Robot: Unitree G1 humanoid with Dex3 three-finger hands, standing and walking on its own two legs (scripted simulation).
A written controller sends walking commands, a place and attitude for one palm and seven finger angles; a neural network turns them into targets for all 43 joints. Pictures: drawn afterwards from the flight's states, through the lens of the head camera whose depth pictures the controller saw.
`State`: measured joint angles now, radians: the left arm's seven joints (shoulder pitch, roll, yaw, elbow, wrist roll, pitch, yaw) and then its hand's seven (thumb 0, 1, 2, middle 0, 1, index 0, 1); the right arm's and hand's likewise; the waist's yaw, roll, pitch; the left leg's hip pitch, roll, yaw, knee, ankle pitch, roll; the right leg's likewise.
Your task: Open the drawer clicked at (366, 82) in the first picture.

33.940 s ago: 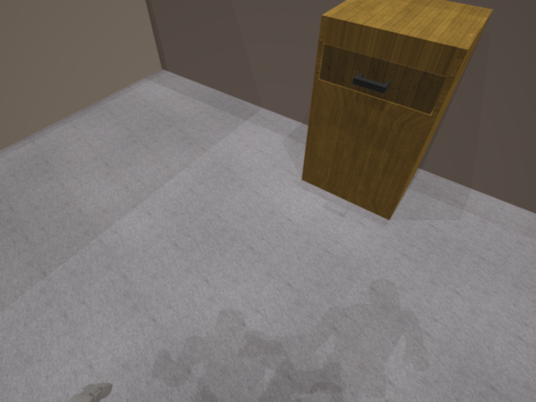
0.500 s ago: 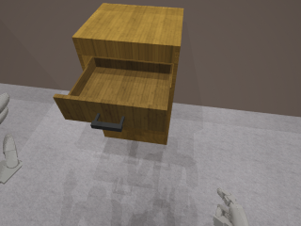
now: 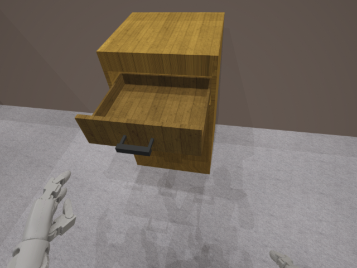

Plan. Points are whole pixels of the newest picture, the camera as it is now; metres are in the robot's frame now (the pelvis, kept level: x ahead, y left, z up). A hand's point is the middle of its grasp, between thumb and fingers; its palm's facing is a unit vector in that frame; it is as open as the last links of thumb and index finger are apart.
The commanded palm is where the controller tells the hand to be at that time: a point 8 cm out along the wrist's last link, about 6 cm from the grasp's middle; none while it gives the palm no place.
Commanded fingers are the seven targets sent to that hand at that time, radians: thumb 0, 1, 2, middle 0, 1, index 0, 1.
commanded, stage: let the arm hang, fingers relaxed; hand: left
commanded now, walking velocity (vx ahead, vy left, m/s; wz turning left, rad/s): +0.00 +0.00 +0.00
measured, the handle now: (135, 144) +0.53 +0.19 -0.10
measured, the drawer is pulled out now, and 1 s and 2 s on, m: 0.30 0.30 0.30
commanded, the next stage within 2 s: look to check the result in 0.98 s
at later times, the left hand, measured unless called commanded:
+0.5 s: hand out of the picture -0.02 +0.18 -0.16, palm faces +0.01 -0.98 -0.19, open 7.3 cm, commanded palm none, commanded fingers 0.00 0.90 0.90 -0.20 -0.30 -0.20 -0.30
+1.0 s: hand out of the picture +0.02 +0.18 -0.16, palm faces -0.02 -0.98 -0.18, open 7.3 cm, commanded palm none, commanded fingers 0.00 0.90 0.90 -0.20 -0.30 -0.20 -0.30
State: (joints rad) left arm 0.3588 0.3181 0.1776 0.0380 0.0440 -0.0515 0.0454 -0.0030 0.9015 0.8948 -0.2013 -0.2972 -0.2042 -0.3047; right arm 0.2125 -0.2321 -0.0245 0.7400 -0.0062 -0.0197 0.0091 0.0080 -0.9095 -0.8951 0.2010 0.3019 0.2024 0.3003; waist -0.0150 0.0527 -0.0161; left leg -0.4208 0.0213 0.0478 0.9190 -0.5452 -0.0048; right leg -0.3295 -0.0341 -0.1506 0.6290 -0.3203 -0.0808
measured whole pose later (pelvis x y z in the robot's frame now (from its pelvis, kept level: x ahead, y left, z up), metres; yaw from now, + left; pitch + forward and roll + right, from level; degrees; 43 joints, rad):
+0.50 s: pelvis +0.01 +0.01 +0.01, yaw -3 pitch -1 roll +0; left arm 0.34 0.15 0.02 1.10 0.01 0.01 0.02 0.00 0.92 0.89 -0.20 -0.30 -0.20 -0.30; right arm 0.31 -0.15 0.01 1.04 -0.01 0.02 -0.04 0.00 -0.92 -0.90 0.20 0.30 0.20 0.30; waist 0.01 0.02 0.08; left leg -0.18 0.02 0.03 0.44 -0.23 0.00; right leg -0.16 0.03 -0.12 0.39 -0.21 -0.06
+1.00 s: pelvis +0.02 +0.01 +0.02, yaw -4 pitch -2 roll +0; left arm 0.28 0.12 0.02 1.14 0.01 0.00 0.03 0.00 0.92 0.89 -0.20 -0.30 -0.20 -0.30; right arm 0.33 -0.10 0.01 1.14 -0.01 0.01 -0.05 0.00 -0.91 -0.89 0.20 0.30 0.20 0.30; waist -0.01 0.02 0.07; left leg -0.14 0.01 0.05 0.40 -0.23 0.01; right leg -0.15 0.02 -0.10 0.39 -0.22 -0.05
